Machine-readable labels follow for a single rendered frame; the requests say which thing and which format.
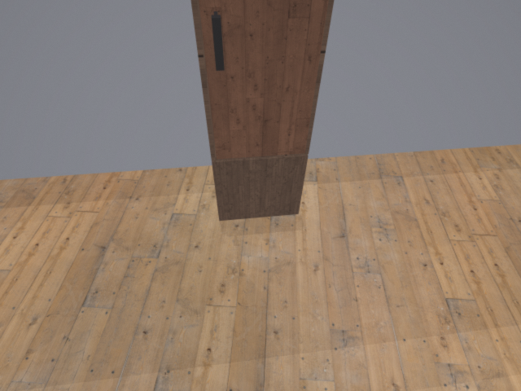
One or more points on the handle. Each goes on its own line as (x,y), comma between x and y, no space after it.
(217,39)

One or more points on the cupboard door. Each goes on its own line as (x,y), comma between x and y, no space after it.
(261,103)

